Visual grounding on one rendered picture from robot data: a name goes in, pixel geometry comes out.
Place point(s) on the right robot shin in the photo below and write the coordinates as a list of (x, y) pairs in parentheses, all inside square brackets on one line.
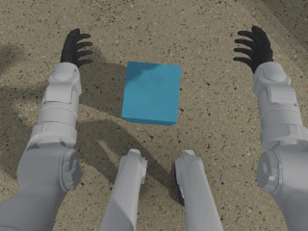
[(185, 153)]

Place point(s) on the robot left upper arm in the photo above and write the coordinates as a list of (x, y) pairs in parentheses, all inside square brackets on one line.
[(45, 176)]

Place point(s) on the robot right forearm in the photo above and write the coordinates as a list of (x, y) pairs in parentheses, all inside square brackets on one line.
[(279, 113)]

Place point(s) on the robot left hand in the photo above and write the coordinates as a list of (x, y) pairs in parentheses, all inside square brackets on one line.
[(69, 52)]

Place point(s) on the robot right hand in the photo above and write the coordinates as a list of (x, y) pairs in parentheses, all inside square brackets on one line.
[(261, 51)]

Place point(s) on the robot right upper arm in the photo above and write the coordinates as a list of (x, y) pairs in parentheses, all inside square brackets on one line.
[(284, 175)]

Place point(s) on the robot left forearm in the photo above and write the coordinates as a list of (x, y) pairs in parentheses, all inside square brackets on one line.
[(58, 111)]

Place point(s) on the robot left thigh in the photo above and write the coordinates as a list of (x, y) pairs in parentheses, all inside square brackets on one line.
[(122, 209)]

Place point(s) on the carton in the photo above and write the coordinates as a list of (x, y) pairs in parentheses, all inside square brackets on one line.
[(151, 93)]

